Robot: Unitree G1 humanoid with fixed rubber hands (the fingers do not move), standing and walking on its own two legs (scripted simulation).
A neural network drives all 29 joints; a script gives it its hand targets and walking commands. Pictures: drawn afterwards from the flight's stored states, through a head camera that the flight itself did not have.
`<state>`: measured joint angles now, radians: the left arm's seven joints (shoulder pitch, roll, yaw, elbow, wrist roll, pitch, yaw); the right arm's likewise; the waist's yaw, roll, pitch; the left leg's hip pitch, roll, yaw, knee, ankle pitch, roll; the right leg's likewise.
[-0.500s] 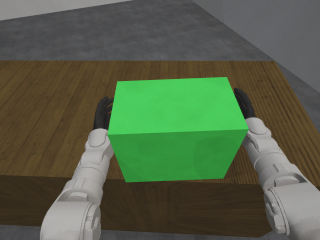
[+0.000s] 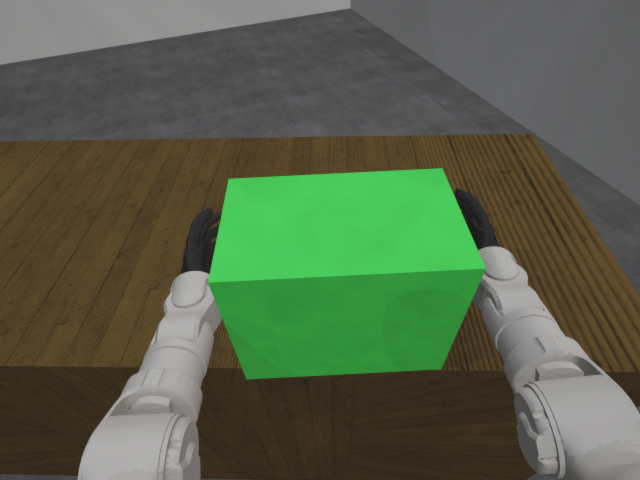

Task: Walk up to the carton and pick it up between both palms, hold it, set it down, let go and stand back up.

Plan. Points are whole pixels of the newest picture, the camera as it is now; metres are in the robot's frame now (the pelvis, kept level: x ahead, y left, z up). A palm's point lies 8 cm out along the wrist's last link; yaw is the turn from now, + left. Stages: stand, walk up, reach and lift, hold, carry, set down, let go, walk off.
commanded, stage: reach and lift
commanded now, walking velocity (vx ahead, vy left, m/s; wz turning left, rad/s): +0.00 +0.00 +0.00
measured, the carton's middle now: (340, 278) +0.39 +0.01 +0.05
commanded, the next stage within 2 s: none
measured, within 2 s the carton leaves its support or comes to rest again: leaves its support in 0.08 s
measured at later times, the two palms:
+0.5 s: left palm (192, 260) +0.37 +0.19 +0.12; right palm (496, 244) +0.39 -0.18 +0.12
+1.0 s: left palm (163, 221) +0.36 +0.20 +0.19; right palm (505, 214) +0.38 -0.17 +0.18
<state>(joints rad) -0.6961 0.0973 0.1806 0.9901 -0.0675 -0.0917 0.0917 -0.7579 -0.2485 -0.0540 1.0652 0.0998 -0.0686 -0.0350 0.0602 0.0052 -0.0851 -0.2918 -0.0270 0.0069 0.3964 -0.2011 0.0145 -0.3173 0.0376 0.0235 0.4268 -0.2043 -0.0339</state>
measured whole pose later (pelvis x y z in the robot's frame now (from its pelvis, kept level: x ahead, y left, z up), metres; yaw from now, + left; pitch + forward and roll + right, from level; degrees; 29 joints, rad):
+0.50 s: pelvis -0.01 +0.00 +0.00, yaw +0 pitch +5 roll +1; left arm -0.68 0.11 0.18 0.93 -0.07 0.05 0.08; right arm -0.74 -0.23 -0.05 1.01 0.14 0.06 -0.06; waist 0.03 0.00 -0.18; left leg -0.29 -0.03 0.01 0.40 -0.18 0.02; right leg -0.32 0.04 0.02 0.42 -0.19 -0.03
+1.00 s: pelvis -0.02 +0.00 +0.00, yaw +0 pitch +4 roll +0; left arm -0.72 0.15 0.22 0.69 -0.04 0.34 0.05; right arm -0.77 -0.21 -0.05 0.82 0.18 0.26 -0.11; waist 0.02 -0.01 -0.23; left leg -0.29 -0.03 0.01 0.40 -0.18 0.02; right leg -0.31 0.04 0.02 0.41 -0.18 -0.03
